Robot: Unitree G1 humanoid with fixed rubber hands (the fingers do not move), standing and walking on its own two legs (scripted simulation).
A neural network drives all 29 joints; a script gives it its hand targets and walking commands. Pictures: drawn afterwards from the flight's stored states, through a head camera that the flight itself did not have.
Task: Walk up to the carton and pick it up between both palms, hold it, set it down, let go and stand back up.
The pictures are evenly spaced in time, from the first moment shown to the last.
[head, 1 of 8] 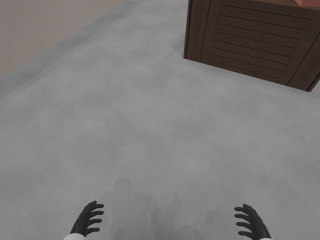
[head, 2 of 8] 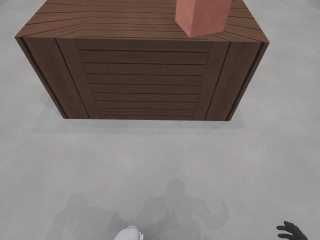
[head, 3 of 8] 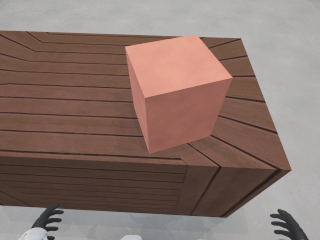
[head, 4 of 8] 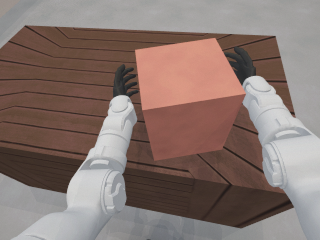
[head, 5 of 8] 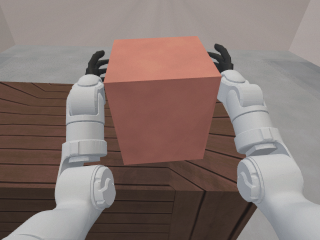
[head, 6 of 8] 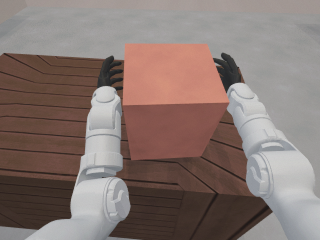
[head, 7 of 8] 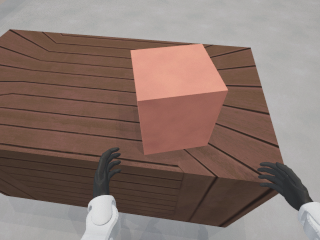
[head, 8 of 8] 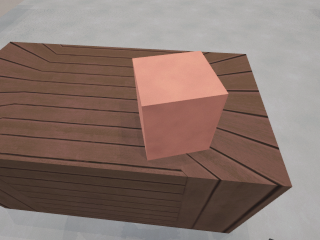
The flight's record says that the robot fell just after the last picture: no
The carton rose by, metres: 0.22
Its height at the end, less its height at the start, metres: +0.00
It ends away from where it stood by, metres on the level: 0.01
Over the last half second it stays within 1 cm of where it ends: yes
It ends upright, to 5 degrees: yes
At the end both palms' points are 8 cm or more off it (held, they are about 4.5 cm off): yes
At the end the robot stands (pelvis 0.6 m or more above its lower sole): yes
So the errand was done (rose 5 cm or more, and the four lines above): yes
